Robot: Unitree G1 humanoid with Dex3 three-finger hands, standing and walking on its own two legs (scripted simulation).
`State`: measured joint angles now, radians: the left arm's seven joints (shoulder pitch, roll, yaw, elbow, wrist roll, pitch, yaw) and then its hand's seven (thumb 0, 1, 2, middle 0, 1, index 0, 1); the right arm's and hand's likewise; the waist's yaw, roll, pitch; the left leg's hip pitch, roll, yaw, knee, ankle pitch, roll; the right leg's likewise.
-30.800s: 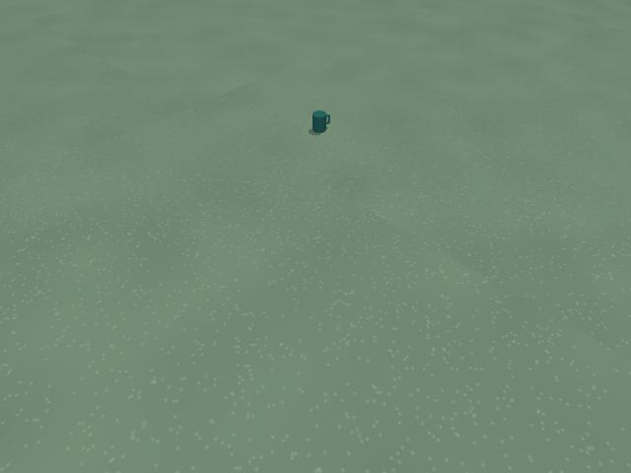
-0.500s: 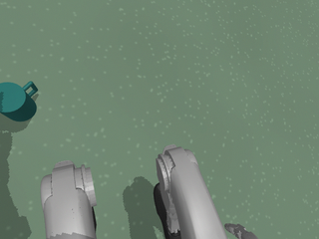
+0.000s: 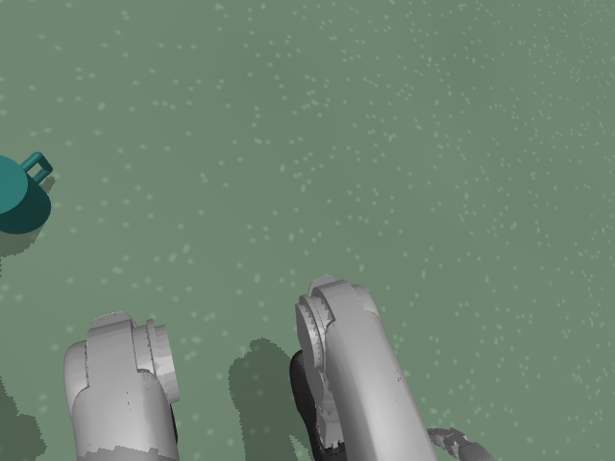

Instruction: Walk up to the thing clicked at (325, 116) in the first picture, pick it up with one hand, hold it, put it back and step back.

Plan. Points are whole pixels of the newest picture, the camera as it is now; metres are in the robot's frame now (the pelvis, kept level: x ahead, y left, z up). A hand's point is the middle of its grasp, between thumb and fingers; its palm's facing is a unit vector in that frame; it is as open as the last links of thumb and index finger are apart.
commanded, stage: rise first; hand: left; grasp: from above
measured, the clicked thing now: (14, 188) +0.52 +0.33 -0.28
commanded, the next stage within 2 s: none
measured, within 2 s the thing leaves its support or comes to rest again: neither
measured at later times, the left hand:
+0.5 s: hand out of the picture +0.46 +0.38 -0.17, palm faces -0.44 -0.12 -0.89, open 14.2 cm
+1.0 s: hand out of the picture +0.46 +0.38 -0.17, palm faces -0.45 -0.12 -0.89, open 14.2 cm
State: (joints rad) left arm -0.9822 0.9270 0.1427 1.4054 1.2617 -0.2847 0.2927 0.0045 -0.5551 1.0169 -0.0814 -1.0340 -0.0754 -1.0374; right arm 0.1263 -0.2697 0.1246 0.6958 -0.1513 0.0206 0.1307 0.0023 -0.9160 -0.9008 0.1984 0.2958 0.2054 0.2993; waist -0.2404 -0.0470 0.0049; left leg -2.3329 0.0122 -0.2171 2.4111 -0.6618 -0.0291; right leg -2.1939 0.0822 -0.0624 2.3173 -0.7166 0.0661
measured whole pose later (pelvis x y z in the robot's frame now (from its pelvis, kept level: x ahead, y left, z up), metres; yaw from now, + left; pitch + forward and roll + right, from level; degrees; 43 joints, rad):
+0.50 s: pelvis +0.00 +0.01 -0.01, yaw -1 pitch +32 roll -13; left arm -1.00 0.98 0.16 1.41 1.27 -0.28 0.27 0.00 -0.55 1.01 -0.09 -1.03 -0.08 -1.04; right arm 0.13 -0.27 0.16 0.68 -0.16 0.03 0.14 0.00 -0.92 -0.90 0.20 0.30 0.21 0.30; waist -0.26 -0.06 0.03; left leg -2.36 0.01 -0.23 2.44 -0.66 -0.02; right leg -2.20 0.08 -0.07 2.33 -0.72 0.06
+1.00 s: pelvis +0.00 +0.00 -0.01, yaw -1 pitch +31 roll -12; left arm -1.00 0.99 0.15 1.40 1.27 -0.29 0.25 0.00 -0.56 1.02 -0.10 -1.02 -0.09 -1.03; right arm 0.13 -0.28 0.16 0.66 -0.15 0.04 0.14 0.00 -0.92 -0.90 0.20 0.30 0.21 0.30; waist -0.26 -0.05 0.03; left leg -2.35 0.01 -0.23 2.44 -0.66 -0.02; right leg -2.20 0.08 -0.07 2.32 -0.71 0.06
